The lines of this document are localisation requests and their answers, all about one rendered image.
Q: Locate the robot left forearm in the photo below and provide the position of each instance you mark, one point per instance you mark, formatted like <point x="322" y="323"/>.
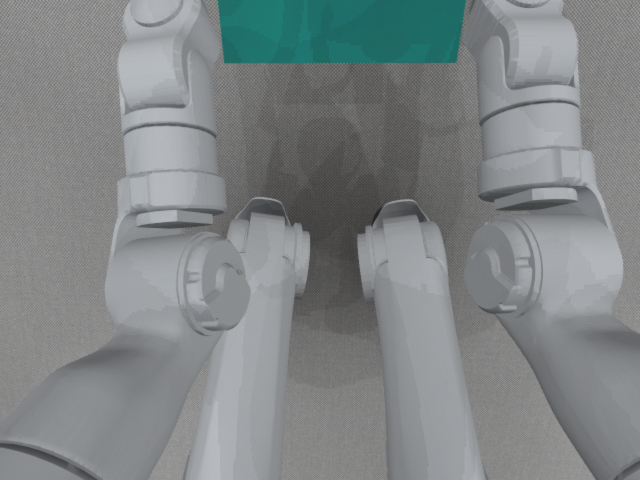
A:
<point x="168" y="121"/>

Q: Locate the right robot shin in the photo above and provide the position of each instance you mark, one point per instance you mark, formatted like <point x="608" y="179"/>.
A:
<point x="432" y="238"/>

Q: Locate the right robot foot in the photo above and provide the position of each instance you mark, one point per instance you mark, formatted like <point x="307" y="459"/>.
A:
<point x="376" y="215"/>

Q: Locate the right robot upper arm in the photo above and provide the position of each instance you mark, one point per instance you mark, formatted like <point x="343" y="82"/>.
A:
<point x="552" y="280"/>

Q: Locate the robot right forearm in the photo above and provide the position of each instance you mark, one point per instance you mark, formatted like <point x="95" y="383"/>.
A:
<point x="526" y="55"/>

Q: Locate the carton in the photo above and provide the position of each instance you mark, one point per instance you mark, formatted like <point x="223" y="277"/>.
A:
<point x="341" y="31"/>

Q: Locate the left robot upper arm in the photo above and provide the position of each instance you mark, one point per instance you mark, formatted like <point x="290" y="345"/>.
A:
<point x="109" y="415"/>

